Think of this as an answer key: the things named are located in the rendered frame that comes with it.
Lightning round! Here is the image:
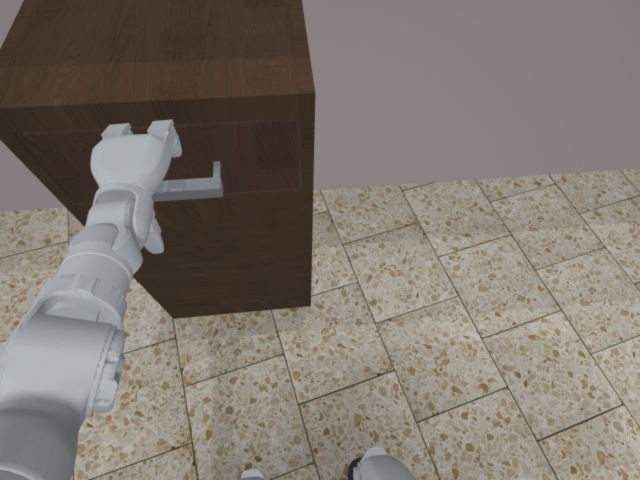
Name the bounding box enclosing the robot left forearm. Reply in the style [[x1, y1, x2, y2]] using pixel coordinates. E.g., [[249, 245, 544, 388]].
[[0, 183, 154, 385]]

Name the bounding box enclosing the robot left hand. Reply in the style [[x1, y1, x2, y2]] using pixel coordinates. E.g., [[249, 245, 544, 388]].
[[90, 119, 182, 254]]

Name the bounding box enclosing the drawer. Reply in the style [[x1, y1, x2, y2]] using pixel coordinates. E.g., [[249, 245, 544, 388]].
[[17, 118, 299, 203]]

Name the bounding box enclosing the handle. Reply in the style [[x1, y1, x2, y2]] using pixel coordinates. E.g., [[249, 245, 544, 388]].
[[152, 161, 223, 202]]

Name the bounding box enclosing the robot right thigh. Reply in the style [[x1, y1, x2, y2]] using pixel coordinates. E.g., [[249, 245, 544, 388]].
[[353, 455, 417, 480]]

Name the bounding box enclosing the right robot shin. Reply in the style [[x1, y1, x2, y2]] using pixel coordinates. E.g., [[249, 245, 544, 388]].
[[360, 447, 386, 463]]

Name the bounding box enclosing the cabinet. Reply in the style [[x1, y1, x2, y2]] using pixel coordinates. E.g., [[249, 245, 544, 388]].
[[0, 0, 315, 319]]

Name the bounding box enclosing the left robot upper arm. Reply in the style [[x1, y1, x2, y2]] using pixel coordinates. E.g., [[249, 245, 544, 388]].
[[0, 313, 126, 480]]

